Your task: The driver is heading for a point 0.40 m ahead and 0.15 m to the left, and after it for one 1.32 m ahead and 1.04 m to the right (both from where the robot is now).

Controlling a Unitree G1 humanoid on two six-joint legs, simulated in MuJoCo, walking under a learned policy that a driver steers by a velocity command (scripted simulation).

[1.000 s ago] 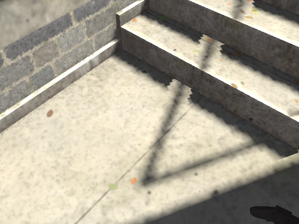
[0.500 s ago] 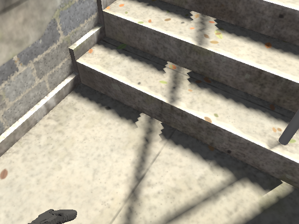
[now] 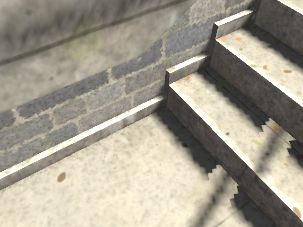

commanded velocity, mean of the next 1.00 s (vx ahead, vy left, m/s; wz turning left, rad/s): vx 0.27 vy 0.00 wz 0.04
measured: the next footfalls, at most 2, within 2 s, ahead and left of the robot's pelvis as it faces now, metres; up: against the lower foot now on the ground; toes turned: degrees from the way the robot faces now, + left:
left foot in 0.08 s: +0.21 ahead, +0.12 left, +0.00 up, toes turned +6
right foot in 0.54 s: +0.51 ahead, -0.02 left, +0.00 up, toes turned +14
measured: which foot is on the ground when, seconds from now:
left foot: up 0.00-0.06, down 0.08-0.56, up 0.58-0.96, down 0.98-1.00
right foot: down 0.00-0.10, up 0.12-0.52, down 0.54-0.98, up 1.00-1.00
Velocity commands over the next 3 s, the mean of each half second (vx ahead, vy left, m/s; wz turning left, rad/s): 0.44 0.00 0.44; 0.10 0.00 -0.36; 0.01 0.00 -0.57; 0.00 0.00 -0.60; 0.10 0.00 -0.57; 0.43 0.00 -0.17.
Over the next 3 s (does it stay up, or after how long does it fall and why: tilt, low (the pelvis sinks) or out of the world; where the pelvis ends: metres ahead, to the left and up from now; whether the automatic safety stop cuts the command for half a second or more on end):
stays up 0.49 -0.16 0.01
